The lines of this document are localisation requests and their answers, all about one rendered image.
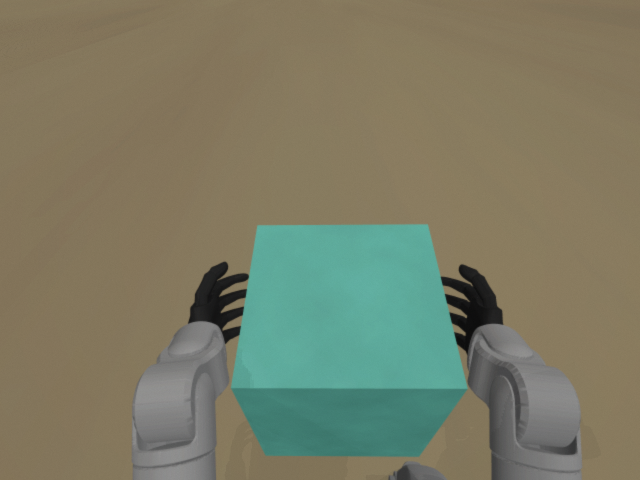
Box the robot right hand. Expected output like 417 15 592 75
441 264 503 355

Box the robot left hand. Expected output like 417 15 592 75
188 262 249 344

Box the robot right forearm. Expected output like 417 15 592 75
467 324 582 480

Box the carton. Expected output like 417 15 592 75
231 224 468 457

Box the robot left forearm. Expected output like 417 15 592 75
132 321 229 480

